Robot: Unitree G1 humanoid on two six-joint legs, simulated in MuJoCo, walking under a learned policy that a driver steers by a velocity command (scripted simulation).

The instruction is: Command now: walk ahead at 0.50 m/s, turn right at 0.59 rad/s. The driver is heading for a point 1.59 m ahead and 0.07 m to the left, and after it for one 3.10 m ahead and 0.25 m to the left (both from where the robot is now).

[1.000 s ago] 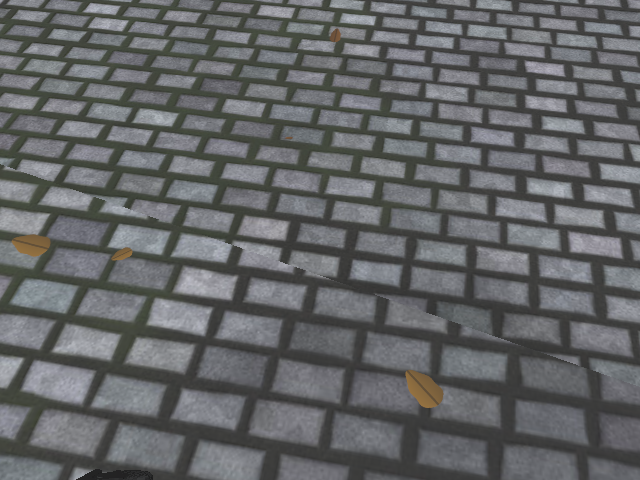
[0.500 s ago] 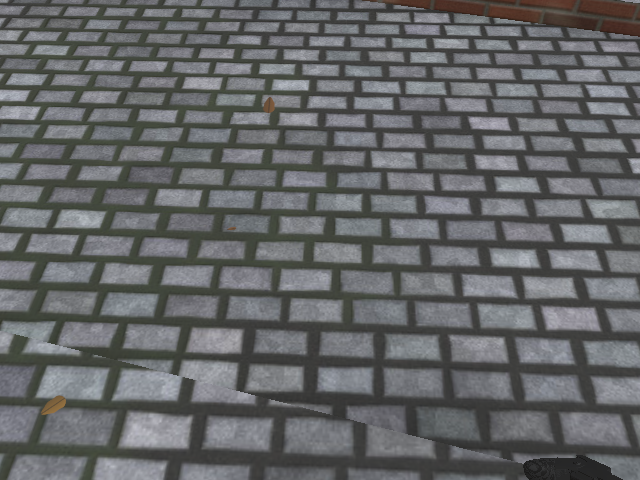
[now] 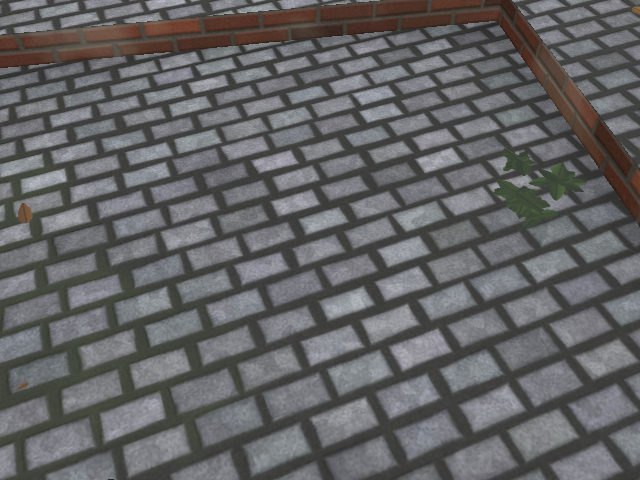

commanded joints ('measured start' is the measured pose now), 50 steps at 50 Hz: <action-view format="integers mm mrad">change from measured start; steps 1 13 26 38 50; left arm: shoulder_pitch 538 205 447 214 -296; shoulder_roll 190 138 146 10 -19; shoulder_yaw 66 24 -21 -15 -11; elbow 77 24 139 -30 -179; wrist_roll -11 50 -3 -46 -69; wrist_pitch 0 -48 -18 39 -4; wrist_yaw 55 3 28 110 25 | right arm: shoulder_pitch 36 -195 -321 -192 132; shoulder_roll -104 6 -140 -62 -104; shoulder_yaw -5 59 16 13 -44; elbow -101 -241 -244 -36 63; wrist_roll -31 2 23 80 111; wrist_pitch -30 26 42 -2 56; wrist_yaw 36 4 26 1 -35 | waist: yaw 213 10 84 142 -60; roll -124 -49 5 74 46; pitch -419 22 142 123 96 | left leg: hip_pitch -766 -347 -396 -722 -54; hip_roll -82 -63 4 11 142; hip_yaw -91 -304 -316 -411 -447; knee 772 593 -64 -199 -93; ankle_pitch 105 471 800 283 696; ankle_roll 6 50 78 235 241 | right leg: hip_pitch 1108 -202 77 -308 -242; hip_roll -198 -50 -66 -139 -54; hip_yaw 567 284 512 75 22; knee -104 -304 316 726 -79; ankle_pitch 0 -34 -374 82 60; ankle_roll -350 -143 -50 69 45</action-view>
